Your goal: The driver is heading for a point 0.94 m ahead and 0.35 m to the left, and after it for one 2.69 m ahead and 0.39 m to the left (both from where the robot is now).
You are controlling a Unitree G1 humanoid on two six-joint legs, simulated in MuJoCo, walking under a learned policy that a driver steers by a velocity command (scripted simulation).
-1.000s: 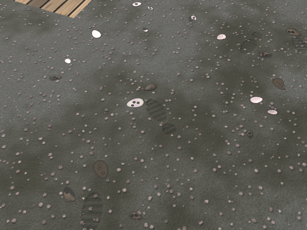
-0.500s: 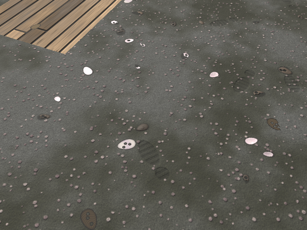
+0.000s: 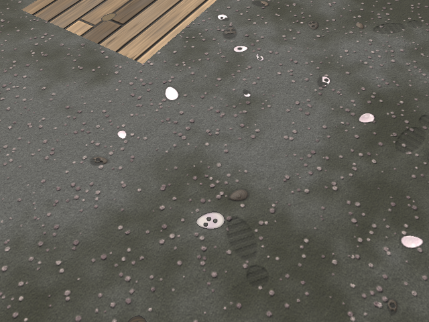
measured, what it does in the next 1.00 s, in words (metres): walks ahead, turning left: left foot, then right foot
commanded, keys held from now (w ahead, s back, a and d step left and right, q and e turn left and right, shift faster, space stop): q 0.04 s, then w+q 0.72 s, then w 0.24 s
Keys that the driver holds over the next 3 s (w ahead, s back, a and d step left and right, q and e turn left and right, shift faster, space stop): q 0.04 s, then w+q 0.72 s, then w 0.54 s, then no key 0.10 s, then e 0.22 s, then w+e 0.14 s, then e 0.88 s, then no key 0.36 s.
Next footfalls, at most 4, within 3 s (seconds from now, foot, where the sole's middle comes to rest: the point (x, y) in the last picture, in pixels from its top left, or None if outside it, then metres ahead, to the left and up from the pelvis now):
0.26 left None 0.10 0.14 -0.78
0.72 right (220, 310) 0.48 0.03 -0.78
1.20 left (103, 280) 0.58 0.40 -0.78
1.68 right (139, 207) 0.84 0.31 -0.78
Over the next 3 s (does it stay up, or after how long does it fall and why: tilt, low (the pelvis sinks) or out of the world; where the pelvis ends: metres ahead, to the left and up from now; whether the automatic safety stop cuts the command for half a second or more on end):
stays up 0.83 0.38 -0.01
